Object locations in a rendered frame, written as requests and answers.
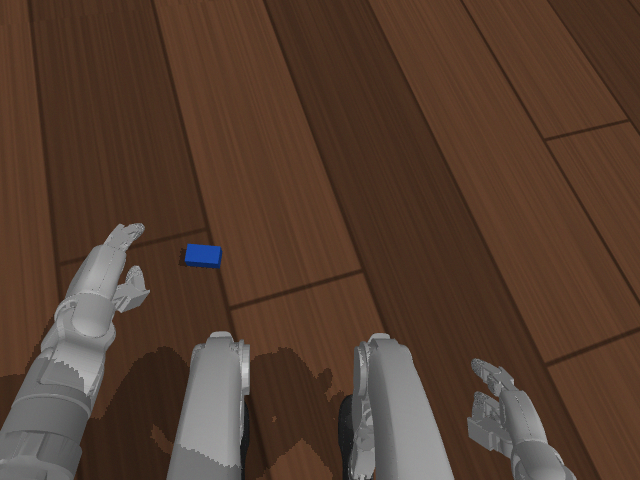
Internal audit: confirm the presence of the right robot arm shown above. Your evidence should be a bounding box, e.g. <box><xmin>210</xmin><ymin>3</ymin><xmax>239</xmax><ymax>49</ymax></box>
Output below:
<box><xmin>511</xmin><ymin>441</ymin><xmax>577</xmax><ymax>480</ymax></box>

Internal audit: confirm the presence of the small box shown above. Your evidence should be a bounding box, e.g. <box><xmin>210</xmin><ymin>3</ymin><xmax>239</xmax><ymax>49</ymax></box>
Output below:
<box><xmin>185</xmin><ymin>244</ymin><xmax>222</xmax><ymax>269</ymax></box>

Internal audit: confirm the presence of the right robot hand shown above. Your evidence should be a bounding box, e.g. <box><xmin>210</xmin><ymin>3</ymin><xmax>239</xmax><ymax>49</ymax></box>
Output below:
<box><xmin>467</xmin><ymin>358</ymin><xmax>548</xmax><ymax>461</ymax></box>

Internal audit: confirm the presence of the left robot hand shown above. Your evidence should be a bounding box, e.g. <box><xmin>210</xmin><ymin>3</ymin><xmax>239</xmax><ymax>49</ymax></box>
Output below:
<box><xmin>65</xmin><ymin>223</ymin><xmax>150</xmax><ymax>313</ymax></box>

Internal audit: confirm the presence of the right robot foot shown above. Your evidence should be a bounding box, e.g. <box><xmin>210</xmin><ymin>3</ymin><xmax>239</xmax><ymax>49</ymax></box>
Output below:
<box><xmin>338</xmin><ymin>395</ymin><xmax>374</xmax><ymax>480</ymax></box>

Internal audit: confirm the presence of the left robot arm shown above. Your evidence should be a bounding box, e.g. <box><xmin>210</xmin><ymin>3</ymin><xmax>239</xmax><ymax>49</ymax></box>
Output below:
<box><xmin>0</xmin><ymin>293</ymin><xmax>116</xmax><ymax>480</ymax></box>

